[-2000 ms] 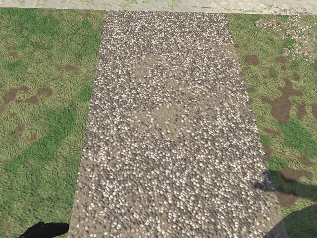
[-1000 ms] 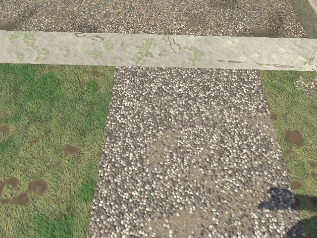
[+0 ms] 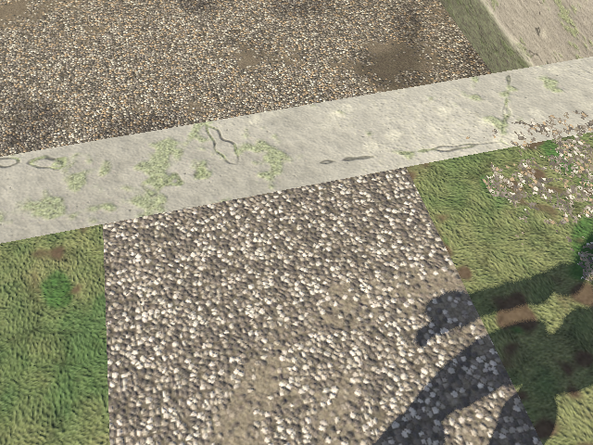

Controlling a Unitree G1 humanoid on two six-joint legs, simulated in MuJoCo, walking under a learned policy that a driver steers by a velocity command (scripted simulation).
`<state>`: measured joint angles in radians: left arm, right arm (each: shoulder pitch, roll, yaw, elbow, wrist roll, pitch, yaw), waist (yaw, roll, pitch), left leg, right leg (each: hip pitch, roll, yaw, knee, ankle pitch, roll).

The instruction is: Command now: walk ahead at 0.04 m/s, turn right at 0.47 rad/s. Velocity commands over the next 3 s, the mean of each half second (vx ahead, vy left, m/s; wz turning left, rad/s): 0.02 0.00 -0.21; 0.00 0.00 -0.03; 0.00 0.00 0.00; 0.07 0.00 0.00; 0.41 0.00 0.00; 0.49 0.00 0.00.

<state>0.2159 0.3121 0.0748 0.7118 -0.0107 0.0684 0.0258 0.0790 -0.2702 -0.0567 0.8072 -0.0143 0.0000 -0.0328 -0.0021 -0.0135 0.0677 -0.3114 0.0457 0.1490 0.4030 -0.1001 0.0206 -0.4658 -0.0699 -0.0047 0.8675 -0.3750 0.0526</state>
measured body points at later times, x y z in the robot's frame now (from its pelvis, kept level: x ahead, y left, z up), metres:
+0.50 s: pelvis +0.01 -0.03 +0.00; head +0.02 -0.04 +0.45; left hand +0.19 +0.19 -0.11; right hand +0.08 -0.32 -0.13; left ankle +0.01 +0.11 -0.74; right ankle +0.01 -0.13 -0.74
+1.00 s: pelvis +0.01 -0.02 +0.00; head +0.01 -0.02 +0.45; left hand +0.11 +0.24 -0.14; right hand +0.05 -0.28 -0.14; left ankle +0.01 +0.11 -0.74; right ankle +0.01 -0.13 -0.74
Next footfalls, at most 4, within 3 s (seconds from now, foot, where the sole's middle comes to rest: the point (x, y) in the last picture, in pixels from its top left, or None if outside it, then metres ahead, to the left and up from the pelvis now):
0.08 right None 0.05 -0.13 -0.77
0.44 left None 0.05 0.11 -0.77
2.50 right None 0.44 -0.14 -0.77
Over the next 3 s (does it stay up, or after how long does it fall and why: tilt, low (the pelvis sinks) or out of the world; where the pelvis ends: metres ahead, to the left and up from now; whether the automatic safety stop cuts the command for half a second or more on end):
stays up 0.56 -0.03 -0.01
